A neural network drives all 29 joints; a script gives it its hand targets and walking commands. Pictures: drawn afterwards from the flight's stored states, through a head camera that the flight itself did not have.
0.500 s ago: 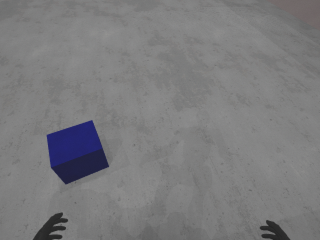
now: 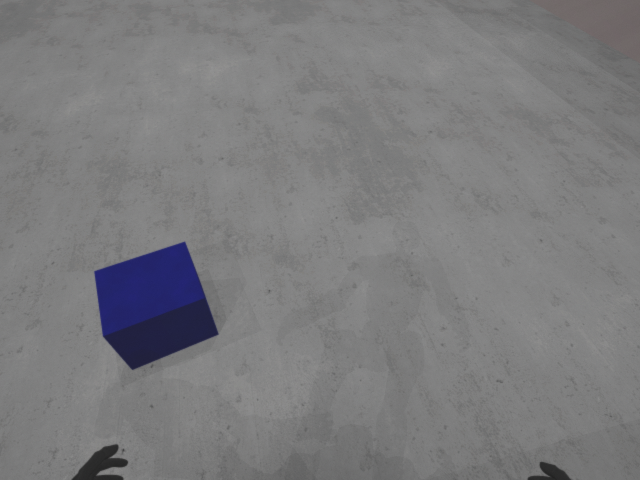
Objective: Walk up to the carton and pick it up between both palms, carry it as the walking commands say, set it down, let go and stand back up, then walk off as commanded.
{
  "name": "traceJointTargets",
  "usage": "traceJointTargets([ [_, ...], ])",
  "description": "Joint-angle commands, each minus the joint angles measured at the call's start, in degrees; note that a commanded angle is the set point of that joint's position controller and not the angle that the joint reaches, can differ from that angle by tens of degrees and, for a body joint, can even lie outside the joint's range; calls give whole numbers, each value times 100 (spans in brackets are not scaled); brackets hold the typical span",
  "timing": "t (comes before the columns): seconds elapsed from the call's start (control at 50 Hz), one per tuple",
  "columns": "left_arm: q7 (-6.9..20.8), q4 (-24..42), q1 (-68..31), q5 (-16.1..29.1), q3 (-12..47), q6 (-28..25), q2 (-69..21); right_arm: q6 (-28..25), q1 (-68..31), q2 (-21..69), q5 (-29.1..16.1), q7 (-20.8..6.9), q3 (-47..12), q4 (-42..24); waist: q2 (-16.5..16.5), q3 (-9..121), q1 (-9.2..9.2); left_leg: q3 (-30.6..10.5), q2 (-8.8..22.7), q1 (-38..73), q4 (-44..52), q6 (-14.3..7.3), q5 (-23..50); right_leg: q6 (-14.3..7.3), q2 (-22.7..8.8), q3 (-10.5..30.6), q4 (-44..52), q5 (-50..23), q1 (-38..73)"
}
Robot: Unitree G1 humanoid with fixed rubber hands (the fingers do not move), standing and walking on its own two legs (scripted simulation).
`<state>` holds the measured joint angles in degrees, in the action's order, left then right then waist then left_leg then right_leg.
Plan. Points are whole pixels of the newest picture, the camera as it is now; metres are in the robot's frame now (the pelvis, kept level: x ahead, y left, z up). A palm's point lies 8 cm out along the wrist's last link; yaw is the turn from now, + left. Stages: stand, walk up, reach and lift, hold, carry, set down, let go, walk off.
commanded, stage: stand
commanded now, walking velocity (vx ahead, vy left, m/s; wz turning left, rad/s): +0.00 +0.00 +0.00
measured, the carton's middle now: (159, 304) +0.73 +0.56 -0.66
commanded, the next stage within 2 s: walk up in 0.04 s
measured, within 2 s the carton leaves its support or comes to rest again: neither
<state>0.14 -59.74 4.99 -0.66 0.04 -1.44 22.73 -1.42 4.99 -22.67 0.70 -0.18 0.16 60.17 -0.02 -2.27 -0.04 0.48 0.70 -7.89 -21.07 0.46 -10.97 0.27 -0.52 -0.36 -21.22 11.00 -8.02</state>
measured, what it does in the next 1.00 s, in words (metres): walks ahead, turning left: left foot, then right foot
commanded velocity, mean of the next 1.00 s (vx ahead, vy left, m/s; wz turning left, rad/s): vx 0.00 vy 0.00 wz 0.00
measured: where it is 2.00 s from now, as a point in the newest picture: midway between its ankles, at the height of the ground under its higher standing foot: (230, 440)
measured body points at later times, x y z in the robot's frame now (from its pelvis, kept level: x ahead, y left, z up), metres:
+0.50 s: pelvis +0.03 +0.05 -0.02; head +0.04 +0.07 +0.43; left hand +0.06 +0.45 -0.09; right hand +0.23 -0.27 -0.09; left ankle +0.08 +0.22 -0.74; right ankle +0.01 -0.12 -0.74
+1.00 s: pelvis +0.18 +0.15 -0.01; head +0.21 +0.14 +0.43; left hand +0.03 +0.48 -0.07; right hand +0.46 -0.06 -0.10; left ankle +0.17 +0.31 -0.71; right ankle +0.20 +0.02 -0.75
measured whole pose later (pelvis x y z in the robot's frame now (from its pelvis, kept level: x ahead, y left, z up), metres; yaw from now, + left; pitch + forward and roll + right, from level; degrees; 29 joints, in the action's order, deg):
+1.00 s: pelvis +0.18 +0.15 -0.01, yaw +31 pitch -1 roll +0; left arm 0.7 -40.0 23.8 -1.5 -6.1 -6.9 29.2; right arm -1.8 15.4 -27.7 0.8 -5.6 4.9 38.6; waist 2.9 -3.3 3.2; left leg -2.1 1.7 -29.6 -48.2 -0.7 -17.6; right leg 0.7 -5.3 -10.5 -30.7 20.0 -9.3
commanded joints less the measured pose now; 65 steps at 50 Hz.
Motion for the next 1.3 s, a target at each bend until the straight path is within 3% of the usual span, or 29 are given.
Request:
traceJointTargets([
  [0.0,-26,232,-247,4,-177,-51,992,-51,-242,-991,-4,26,176,-231,3,302,1,-550,638,36,383,-208,466,-191,-648,554,406,-422,-13],
  [0.2,-32,188,-241,7,-180,-36,1001,-35,-226,-1003,-6,33,178,-191,4,311,1,-546,650,85,410,-204,576,-185,-661,543,436,-531,44],
  [0.22,-49,499,480,30,-742,-173,1816,154,-178,-1597,114,-308,476,-825,150,320,341,-1000,301,-1532,-498,-607,-754,-354,-626,302,0,1238,1351],
  [0.26,-165,645,1255,-111,-961,-281,2242,281,-826,-1154,244,-561,493,-1546,-952,94,690,-380,290,-3444,-2870,-366,-1515,-1341,-2722,2119,1231,2600,1527],
  [0.28,-187,970,839,-129,-968,-325,2102,325,-722,-1193,287,-618,533,-1618,-494,-101,459,-730,741,-3585,-3394,-246,-1320,-1560,-3048,2127,1313,2396,1053],
  [0.32,-203,1310,285,-147,-962,-396,1840,356,-87,-1333,238,-778,696,-1556,-348,-201,-12,-893,958,-3100,-3389,-37,-975,-1340,-2574,1030,1197,1633,574],
  [0.38,-130,1497,229,-211,-993,-423,1806,327,135,-1162,174,-933,771,-1702,-728,-276,-55,-210,850,-1978,-2473,16,-712,-1035,-1930,-415,816,1063,-309],
  [0.44,-51,1613,162,-277,-1016,-370,1958,275,505,-1165,69,-956,853,-1708,-795,-149,-197,599,449,-788,-1980,-46,-408,-831,-1737,-723,352,1956,-1126],
  [0.5,11,1708,413,-276,-821,-265,1625,219,1742,-1603,70,-743,1041,-1455,593,177,-798,564,-164,527,-1367,-370,-1416,-586,-1256,-1098,-2374,1858,-1743],
  [0.52,41,1999,316,-99,-697,-263,1185,179,2113,-2342,136,-614,1129,-1562,2583,-19,-1003,-2641,1157,658,438,-1173,-2914,-158,-156,-1444,-4657,2669,-3180],
  [0.54,18,2146,246,-54,-686,-277,1419,113,1771,-2584,59,-588,1113,-1777,1715,214,-750,-4454,1854,179,1260,-1702,-3717,-152,-239,-28,-4984,2630,-3365],
  [0.58,20,1926,614,69,-695,-313,1691,35,1195,-2243,23,-500,972,-2131,667,46,-257,-3366,1637,-216,614,-1646,-3101,-170,-658,136,-4465,1946,-3018],
  [0.62,24,1773,1014,51,-733,-349,1699,46,1107,-1860,56,-456,850,-2302,832,40,-182,-2408,1144,-843,308,-1455,-2046,-161,-504,-90,-3165,2233,-2215],
  [0.68,64,1852,1248,-8,-805,-386,1553,-2,1314,-1790,97,-484,837,-2449,1067,157,-158,-2330,1095,-1142,245,-1567,-1561,-147,-220,-294,-2410,1666,-1599],
  [0.74,42,1796,1838,-69,-858,-530,1475,15,948,-1524,27,-477,740,-2742,659,285,332,-1698,602,-2276,-591,-1094,-1992,-298,26,-343,-1089,482,78],
  [0.76,-26,1751,2412,-116,-953,-579,1735,21,895,-1227,36,-449,644,-2836,-148,296,724,-1324,43,-3239,-1802,-727,-2327,-421,-410,432,-486,1227,993],
  [0.78,-81,1873,2782,-195,-1083,-637,2386,-44,841,-815,30,-393,510,-3035,-1491,281,936,-885,-782,-4103,-3695,-385,-2136,-1006,-2432,3503,1032,3674,989],
  [0.8,-103,2117,2040,-153,-1029,-657,2365,-23,1055,-1269,44,-318,625,-2786,-434,-254,466,-1343,-369,-4205,-4499,-238,-1582,-1285,-2970,4067,1357,4074,285],
  [0.84,-62,2233,1479,-103,-956,-675,1960,-124,1456,-1557,7,-370,722,-2484,-76,-589,104,-1238,102,-3790,-4270,-175,-872,-1384,-2319,2470,842,2615,-15],
  [0.88,-7,2211,1646,-83,-913,-657,1686,-152,1523,-1422,28,-448,732,-2405,-520,-473,155,-835,167,-3289,-3725,-64,-814,-1225,-1809,1057,585,786,33],
  [0.96,57,2233,2078,-72,-889,-583,1752,-120,831,-1003,-6,-567,608,-2596,-998,-275,346,25,117,-2389,-2363,-119,-596,-1078,-1557,-283,-40,-1975,15],
  [1.02,71,2414,1890,-55,-870,-468,1911,-103,848,-999,-81,-592,640,-2584,-1070,-62,164,455,-86,-1195,-1764,-246,-296,-959,-1558,-517,-280,-1263,-534],
  [1.06,62,2515,1931,8,-743,-416,1708,-146,1513,-1249,-20,-515,762,-2393,-422,355,-275,505,-409,327,-1147,-468,-345,-823,-1295,-1011,-1762,-1707,-1133],
  [1.08,36,2598,2128,44,-599,-396,1351,-181,2163,-1548,70,-418,892,-2308,369,769,-604,-159,-193,1276,-1006,-708,-786,-587,-1056,-1142,-3385,-1307,-1804],
  [1.1,63,2945,2059,59,-502,-413,966,-220,2455,-2189,88,-276,1043,-2521,1714,941,-731,-3007,1419,1954,-537,-1349,-1137,-220,-363,-905,-5004,1403,-3469],
  [1.12,1,2979,1921,61,-594,-368,1511,-229,2287,-2410,-149,-224,1092,-2697,750,1216,-618,-4266,2191,1357,26,-1856,-943,-265,-418,-21,-5325,1889,-3587],
  [1.14,-19,2869,1835,82,-640,-338,1708,-237,2043,-2144,-223,-207,1027,-2726,199,814,-456,-3660,1995,980,-133,-1830,-656,-267,-651,173,-5359,1617,-3493],
  [1.2,13,2530,2289,-1,-655,-366,1588,-295,1615,-1644,-152,-145,827,-2826,510,270,-115,-1959,1184,-438,-517,-1525,731,-236,-790,72,-4018,1597,-2686],
  [1.28,110,2512,2104,-42,-710,-381,1341,-327,1674,-1716,-13,-195,808,-2893,1014,94,-110,-1813,1104,-1295,-434,-1651,752,-207,-508,-256,-3010,1174,-1985],
])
